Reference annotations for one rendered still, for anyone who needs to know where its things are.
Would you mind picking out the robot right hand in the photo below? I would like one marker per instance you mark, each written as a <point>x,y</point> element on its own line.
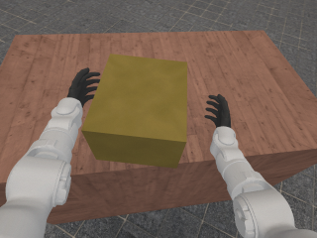
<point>223,117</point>

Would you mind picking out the left robot forearm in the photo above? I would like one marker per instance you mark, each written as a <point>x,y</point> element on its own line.
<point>59,137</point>

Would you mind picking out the robot left hand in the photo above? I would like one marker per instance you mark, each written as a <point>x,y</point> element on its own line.
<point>79,89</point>

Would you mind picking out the robot left upper arm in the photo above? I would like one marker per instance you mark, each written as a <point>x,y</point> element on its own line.
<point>38,184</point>

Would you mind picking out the pedestal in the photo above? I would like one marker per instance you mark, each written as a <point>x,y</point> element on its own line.
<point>273,114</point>

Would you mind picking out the right robot forearm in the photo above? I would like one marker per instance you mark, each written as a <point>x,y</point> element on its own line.
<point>233,166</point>

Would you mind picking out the robot right upper arm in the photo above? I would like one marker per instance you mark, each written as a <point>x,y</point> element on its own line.
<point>265,214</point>

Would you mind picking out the carton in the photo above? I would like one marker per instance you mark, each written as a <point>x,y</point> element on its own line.
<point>138,114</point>

